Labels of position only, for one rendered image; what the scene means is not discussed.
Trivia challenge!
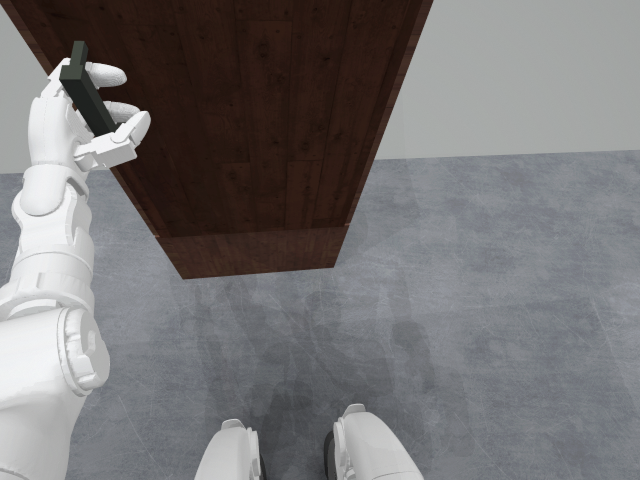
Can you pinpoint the cupboard door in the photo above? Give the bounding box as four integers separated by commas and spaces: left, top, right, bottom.
10, 0, 423, 238

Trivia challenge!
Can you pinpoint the right robot shin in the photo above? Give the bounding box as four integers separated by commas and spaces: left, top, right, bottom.
335, 404, 366, 480

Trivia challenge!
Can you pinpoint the handle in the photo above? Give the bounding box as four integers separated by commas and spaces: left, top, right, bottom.
59, 41, 126, 137

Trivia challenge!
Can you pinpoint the robot left upper arm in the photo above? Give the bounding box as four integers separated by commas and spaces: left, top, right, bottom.
0, 307, 110, 480

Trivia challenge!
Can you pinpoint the robot left forearm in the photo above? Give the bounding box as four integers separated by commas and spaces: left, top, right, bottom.
0, 164, 95, 322

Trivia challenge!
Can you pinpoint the robot left hand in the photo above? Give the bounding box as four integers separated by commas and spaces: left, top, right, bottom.
28, 58, 151, 182

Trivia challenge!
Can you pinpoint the robot right thigh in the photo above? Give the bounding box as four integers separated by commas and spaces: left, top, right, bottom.
333, 412, 424, 480

